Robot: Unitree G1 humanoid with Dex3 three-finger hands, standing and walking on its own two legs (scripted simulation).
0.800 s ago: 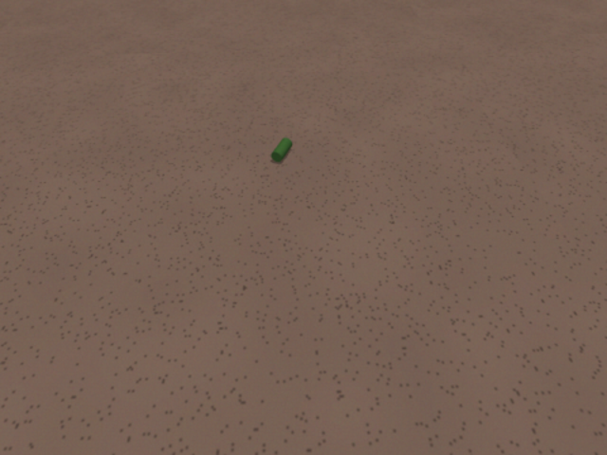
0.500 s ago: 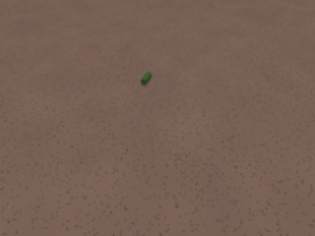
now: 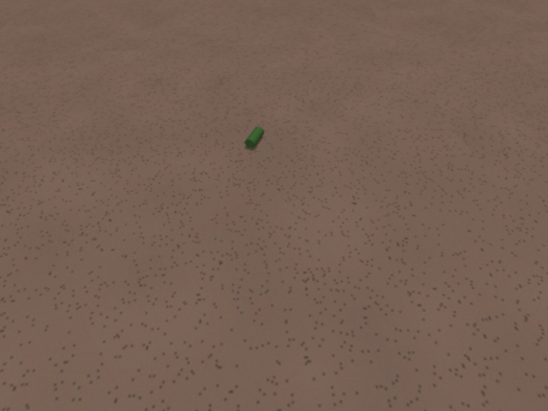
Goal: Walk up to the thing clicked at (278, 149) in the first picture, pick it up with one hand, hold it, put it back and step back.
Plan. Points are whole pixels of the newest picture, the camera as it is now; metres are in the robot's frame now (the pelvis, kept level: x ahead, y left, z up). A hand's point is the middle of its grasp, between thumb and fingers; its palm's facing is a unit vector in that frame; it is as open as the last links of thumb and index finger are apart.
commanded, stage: stand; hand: left
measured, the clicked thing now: (254, 137) +1.65 +0.15 -0.75
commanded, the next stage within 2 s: walk up in 0.32 s
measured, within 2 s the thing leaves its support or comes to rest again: neither
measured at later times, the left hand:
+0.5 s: hand out of the picture +0.08 +0.30 -0.14, palm faces +0.20 -0.93 -0.32, open 7.4 cm
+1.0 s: hand (87, 386) +0.19 +0.35 -0.15, palm faces +0.37 -0.88 -0.28, open 7.4 cm
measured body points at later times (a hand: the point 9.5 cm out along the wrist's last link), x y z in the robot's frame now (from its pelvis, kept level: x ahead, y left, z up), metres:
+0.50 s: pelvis +0.02 +0.01 +0.00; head +0.03 +0.04 +0.45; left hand +0.07 +0.35 -0.12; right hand +0.12 -0.31 -0.11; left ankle +0.04 +0.14 -0.71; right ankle +0.00 -0.11 -0.75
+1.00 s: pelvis +0.22 +0.05 -0.01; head +0.20 +0.08 +0.44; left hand +0.17 +0.39 -0.13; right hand +0.39 -0.25 -0.09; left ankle +0.13 +0.19 -0.75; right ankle +0.39 -0.08 -0.70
